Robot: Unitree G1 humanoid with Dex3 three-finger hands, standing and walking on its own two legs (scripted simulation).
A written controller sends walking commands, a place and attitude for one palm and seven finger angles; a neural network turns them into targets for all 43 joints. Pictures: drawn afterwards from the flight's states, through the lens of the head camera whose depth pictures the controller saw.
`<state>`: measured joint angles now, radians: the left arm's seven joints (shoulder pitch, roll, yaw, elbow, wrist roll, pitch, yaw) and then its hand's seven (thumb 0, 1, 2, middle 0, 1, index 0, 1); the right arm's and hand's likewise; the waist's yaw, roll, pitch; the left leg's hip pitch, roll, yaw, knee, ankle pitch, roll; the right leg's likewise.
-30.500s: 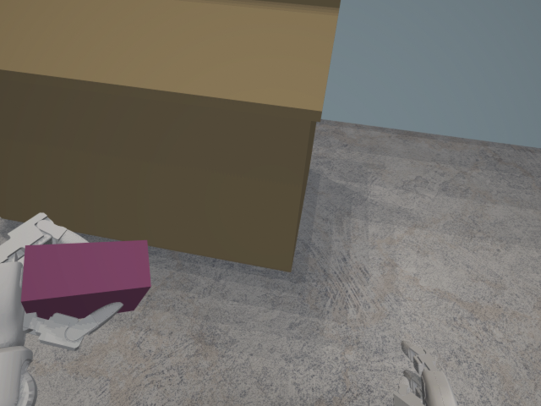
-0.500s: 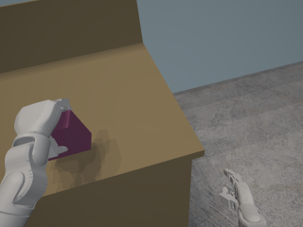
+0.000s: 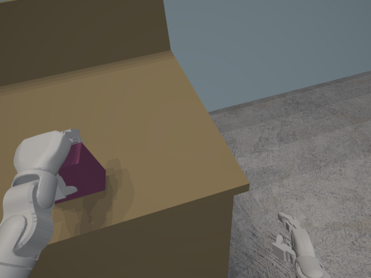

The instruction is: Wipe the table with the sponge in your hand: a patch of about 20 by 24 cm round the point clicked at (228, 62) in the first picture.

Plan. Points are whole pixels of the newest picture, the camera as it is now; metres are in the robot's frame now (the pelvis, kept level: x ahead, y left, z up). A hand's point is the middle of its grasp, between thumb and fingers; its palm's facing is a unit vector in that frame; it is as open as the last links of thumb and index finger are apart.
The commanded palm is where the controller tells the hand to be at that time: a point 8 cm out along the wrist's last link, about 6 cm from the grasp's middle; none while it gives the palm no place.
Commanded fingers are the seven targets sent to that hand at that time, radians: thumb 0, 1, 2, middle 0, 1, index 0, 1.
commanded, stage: lower the sponge onto the table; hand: left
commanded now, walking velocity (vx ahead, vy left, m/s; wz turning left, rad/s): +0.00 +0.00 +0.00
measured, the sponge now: (71, 178) +0.25 +0.29 +0.12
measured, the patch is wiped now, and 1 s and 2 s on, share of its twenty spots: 0.00 0.15 0.35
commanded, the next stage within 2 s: wipe forward along the first lane in 0.14 s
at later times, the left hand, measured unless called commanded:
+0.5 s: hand (62, 163) +0.27 +0.31 +0.15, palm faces +0.07 -0.02 -1.00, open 9.4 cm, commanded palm +0.24 +0.30 +0.20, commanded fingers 0.00 0.10 1.30 -1.20 -1.60 -1.20 -1.60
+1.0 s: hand (66, 147) +0.31 +0.33 +0.15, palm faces -0.01 -0.01 -1.00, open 9.4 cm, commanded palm +0.28 +0.33 +0.18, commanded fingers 0.00 0.10 1.30 -1.20 -1.60 -1.20 -1.60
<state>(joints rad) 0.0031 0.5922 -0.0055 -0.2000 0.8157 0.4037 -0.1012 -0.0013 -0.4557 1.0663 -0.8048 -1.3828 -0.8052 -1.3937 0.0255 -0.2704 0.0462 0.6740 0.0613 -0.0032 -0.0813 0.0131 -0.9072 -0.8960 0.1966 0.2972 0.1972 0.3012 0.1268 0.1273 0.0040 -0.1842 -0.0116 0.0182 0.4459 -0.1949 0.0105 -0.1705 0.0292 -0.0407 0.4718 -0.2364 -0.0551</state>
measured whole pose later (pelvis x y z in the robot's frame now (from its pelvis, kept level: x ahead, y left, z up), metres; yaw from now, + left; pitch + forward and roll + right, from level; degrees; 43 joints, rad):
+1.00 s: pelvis +0.01 -0.01 +0.00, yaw +2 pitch -1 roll +0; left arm -0.25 0.63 0.02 0.19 0.87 0.30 -0.15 0.00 -0.49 1.10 -0.81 -1.39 -0.82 -1.38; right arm 0.12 -0.31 0.03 0.69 0.08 0.04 -0.08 0.01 -0.91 -0.90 0.20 0.30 0.20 0.30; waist 0.07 0.12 -0.02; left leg -0.25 -0.01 -0.02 0.48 -0.22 0.01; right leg -0.22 0.03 -0.08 0.48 -0.25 -0.06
